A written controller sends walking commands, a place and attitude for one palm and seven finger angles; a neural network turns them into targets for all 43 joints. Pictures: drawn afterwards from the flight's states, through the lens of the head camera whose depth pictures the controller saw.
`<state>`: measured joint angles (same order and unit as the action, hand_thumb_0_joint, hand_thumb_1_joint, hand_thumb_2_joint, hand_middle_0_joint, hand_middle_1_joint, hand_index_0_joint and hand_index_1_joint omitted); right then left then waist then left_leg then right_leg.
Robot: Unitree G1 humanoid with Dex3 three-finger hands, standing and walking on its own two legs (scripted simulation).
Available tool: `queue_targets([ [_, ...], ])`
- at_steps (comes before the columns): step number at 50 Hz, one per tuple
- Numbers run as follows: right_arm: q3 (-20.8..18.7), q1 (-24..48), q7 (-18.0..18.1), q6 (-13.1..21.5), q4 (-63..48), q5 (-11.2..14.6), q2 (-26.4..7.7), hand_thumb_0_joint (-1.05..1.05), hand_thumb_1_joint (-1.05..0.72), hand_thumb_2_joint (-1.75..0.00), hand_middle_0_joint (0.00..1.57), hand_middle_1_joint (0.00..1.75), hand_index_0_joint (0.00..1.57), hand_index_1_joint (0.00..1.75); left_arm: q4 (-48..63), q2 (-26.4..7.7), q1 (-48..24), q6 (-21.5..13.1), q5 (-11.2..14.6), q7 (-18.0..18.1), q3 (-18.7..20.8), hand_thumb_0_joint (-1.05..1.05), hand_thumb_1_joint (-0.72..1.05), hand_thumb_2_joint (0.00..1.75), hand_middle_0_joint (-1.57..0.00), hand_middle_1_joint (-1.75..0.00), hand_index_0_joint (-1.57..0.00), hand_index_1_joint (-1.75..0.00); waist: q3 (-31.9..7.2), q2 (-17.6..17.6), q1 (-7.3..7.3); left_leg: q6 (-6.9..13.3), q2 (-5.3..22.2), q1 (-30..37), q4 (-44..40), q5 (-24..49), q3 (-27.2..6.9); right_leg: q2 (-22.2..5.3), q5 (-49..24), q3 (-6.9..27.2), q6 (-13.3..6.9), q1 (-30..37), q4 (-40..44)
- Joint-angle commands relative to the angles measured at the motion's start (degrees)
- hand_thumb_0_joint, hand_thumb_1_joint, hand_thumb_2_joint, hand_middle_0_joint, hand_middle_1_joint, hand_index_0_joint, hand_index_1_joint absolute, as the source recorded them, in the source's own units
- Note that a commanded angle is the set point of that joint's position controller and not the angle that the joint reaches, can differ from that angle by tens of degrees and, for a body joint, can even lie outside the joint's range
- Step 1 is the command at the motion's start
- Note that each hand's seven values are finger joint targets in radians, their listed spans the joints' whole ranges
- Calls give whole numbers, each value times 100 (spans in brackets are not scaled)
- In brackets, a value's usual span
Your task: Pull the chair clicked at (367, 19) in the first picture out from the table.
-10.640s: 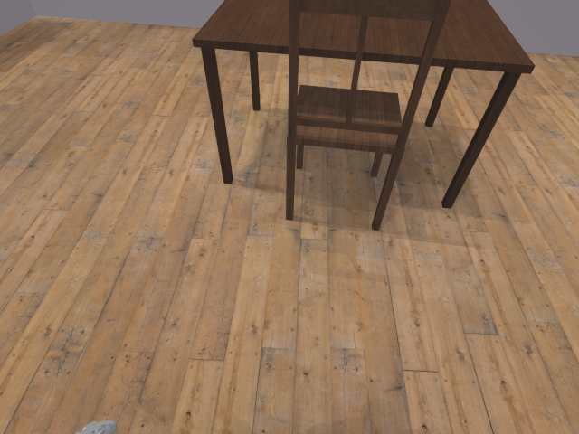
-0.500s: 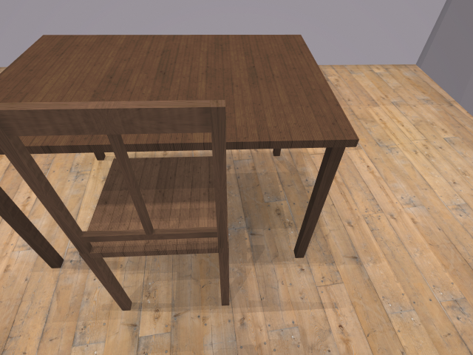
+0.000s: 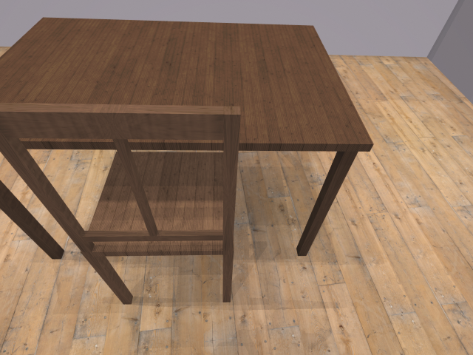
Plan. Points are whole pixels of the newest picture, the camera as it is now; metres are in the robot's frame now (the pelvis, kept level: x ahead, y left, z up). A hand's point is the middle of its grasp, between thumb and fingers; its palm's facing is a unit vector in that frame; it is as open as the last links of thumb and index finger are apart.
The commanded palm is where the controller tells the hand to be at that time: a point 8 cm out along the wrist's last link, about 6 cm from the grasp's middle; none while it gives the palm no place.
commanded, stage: look again from close up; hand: left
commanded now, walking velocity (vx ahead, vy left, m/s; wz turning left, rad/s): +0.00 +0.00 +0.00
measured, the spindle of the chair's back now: (139, 193) +0.44 +0.25 -0.04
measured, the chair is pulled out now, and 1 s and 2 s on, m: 0.00 0.00 0.00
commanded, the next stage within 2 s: raise the hand toward the chair's back in 0.80 s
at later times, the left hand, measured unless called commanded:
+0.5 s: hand out of the picture +0.02 +0.18 -0.17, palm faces +0.01 -0.98 -0.19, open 7.4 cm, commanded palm none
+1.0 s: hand out of the picture +0.11 +0.19 -0.12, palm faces +0.18 -0.95 -0.25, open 7.3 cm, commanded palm +0.14 +0.22 -0.07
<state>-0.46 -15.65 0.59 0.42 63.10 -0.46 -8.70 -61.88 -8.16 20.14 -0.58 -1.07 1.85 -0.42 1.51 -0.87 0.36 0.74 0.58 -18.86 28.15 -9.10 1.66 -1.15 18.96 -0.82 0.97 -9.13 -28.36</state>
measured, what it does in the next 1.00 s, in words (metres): stands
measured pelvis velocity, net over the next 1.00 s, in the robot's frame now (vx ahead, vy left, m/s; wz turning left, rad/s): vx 0.03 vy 0.00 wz -0.02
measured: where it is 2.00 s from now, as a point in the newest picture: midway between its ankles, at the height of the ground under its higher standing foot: outside the picture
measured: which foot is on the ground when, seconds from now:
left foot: down 0.00-1.00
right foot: down 0.00-1.00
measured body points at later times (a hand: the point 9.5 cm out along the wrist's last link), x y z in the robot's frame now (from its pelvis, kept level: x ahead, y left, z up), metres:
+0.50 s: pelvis +0.03 +0.00 +0.00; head +0.04 +0.01 +0.45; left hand +0.02 +0.23 -0.16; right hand +0.06 -0.23 -0.15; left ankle +0.06 +0.11 -0.74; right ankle -0.04 -0.13 -0.74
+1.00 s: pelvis +0.03 +0.00 +0.00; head +0.04 +0.00 +0.45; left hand +0.10 +0.24 -0.10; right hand +0.07 -0.24 -0.14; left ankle +0.06 +0.11 -0.74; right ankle -0.04 -0.13 -0.73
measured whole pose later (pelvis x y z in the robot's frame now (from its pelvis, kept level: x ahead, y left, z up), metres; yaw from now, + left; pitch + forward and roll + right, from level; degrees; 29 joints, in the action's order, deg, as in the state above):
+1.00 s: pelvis +0.03 +0.00 +0.00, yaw -1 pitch +0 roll +1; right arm 0.0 -18.3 2.8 8.8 54.7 1.9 -10.0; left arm -25.6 -10.1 29.2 1.4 4.4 6.9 0.8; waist 0.9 -1.3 0.7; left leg 0.6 -0.3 -16.6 27.9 -11.8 3.4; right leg -2.7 21.6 -0.9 0.0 -9.2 -31.9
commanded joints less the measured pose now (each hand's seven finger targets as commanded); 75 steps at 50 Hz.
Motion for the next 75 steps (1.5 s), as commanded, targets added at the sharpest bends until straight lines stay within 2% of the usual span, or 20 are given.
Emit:
queue_targets([
  [1,-96,-178,48,141,-154,27,-602,0,-90,-90,20,30,20,30,72,-578,423,-134,13,56,104,0,90,90,-20,-30,-20,-30,9,93,-41,180,491,771,-483,270,-558,-379,-648,366,-213,-598,637],
  [44,-17,-17,87,160,79,35,-659,0,-90,-90,20,30,20,30,-79,-693,416,-119,26,66,87,0,90,90,-20,-30,-20,-30,66,-4,16,157,484,1111,-614,925,-400,-462,-1227,354,-139,-211,884],
  [45,-29,215,44,195,-389,23,-813,0,-90,-90,20,30,20,30,-64,-709,419,-241,-107,271,56,0,90,90,-20,-30,-20,-30,543,82,2,-2,529,650,571,1855,-315,-582,-2681,628,-107,-635,925],
  [46,-262,-97,271,930,-2278,272,-1666,0,-90,-90,20,30,20,30,8858,-1900,-3516,-1374,1014,283,645,0,88,89,-20,-30,-20,-30,-2277,1081,-665,117,44,2553,-118,2117,-164,-54,-2747,-208,-223,-424,126],
  [47,-71,373,444,1472,-1963,221,-1143,0,-90,-90,20,30,20,30,7345,-1442,-1160,-1117,601,580,643,0,85,88,-20,-29,-20,-29,-2415,1852,-34,143,402,3077,-282,2700,-225,135,-1394,-283,-317,-748,-530],
  [48,-218,271,388,1615,-1944,360,-964,0,-90,-90,20,30,20,30,6342,-430,476,-350,720,827,102,0,83,87,-19,-29,-19,-29,-1677,1498,-249,17,332,2201,-398,2304,-369,153,-289,-450,-209,-1257,-870],
  [49,-187,100,354,1616,-1925,374,-990,0,-90,-90,20,30,20,30,6481,210,297,-351,872,688,-324,0,81,86,-19,-29,-19,-29,-1012,813,-303,49,287,1571,-185,1664,-366,114,-251,-482,-186,-1402,-758],
  [50,-261,369,357,1646,-2260,319,-1123,0,-90,-90,20,30,20,30,6605,51,-91,-601,910,586,-214,0,78,85,-19,-28,-19,-28,-389,379,-356,60,196,831,116,605,-375,106,-239,-570,-160,-1653,-419],
  [51,-327,367,364,1646,-2343,222,-1299,0,-90,-90,20,30,20,30,6332,-394,-173,-913,881,516,244,0,76,84,-19,-28,-19,-28,-368,-214,-487,71,63,251,505,-24,-359,119,-296,-592,-144,-1959,-313],
  [52,-335,433,360,1629,-2512,100,-1237,0,-90,-90,20,30,20,30,5843,-202,131,-1280,862,364,302,0,74,83,-18,-27,-18,-27,-229,-768,-481,78,-10,-252,925,-197,-363,154,-206,-649,-113,-2477,-567],
  [55,-486,893,154,1565,-2928,-42,-1149,0,-90,-90,20,30,20,30,4907,112,1404,-2566,1090,-495,680,0,67,80,-18,-26,-18,-26,-920,-1400,169,-77,-1,-1548,1955,-121,-225,256,-383,-648,-164,-3232,-1883],
  [56,-526,1014,78,1561,-3080,-28,-1132,0,-90,-90,20,30,20,30,4963,117,1410,-3008,1270,-873,742,0,64,79,-17,-26,-17,-26,-1116,-1324,271,-103,-29,-1909,2220,-264,-195,225,-354,-553,-169,-3360,-2175],
  [58,-586,1125,-50,1502,-3339,85,-1112,0,-90,-90,20,30,20,30,4800,-439,1601,-3618,1543,-1574,1423,0,60,77,-17,-25,-17,-25,-1469,-524,469,-148,-67,-2331,2669,-334,-100,134,-516,-236,-234,-3347,-2538],
  [60,-596,1290,-28,1378,-3859,134,-1185,0,-90,-90,20,30,20,30,5421,-764,1176,-3469,1674,-1797,1598,0,55,75,-16,-25,-16,-25,-1885,-4,457,-81,-123,-2441,2850,-725,104,100,121,-115,-228,-3397,-2622],
  [61,-570,1343,36,1298,-4052,167,-1176,0,-90,-90,20,30,20,30,5699,-892,1043,-3256,1726,-1794,1679,0,53,74,-16,-24,-16,-24,-1982,-63,431,-31,-136,-2508,2951,-836,133,79,284,73,-190,-3358,-2528],
  [64,-513,1166,210,1166,-4296,154,-1069,0,-90,-90,20,30,20,30,7052,-1145,40,-3010,1736,-1489,1707,0,46,71,-16,-23,-16,-23,-2133,256,157,56,-88,-2698,3300,-1196,35,23,905,578,-84,-3592,-2335],
  [67,-430,835,351,1183,-4159,69,-968,0,-90,-90,20,30,20,30,8036,-1127,-563,-3384,1606,-1145,1511,0,39,68,-15,-22,-15,-22,-2101,629,-153,129,55,-2498,3467,-1058,-128,116,809,450,-135,-3974,-2415],
  [68,-395,744,404,1225,-4065,23,-989,0,-90,-90,20,30,20,30,8209,-1137,-906,-3506,1600,-1166,1347,0,36,67,-15,-22,-15,-22,-2004,507,-326,152,105,-2620,3597,-1090,-225,175,798,429,-132,-4170,-2491],
  [72,-304,722,494,1428,-3801,60,-1087,0,-90,-90,20,30,20,30,7433,-1013,-674,-3487,1676,-1624,1036,0,27,63,-14,-20,-14,-20,-1751,494,-443,146,143,-2872,3720,-1295,-340,191,1026,414,-134,-4431,-2467],
  [75,-282,730,539,1458,-3757,164,-1115,0,-90,-90,20,30,20,30,6799,-1158,-363,-2847,1878,-1939,1311,0,20,60,-13,-19,-13,-19,-1933,188,-248,148,123,-3041,3679,-1338,-357,129,1160,613,-65,-4004,-2255],
])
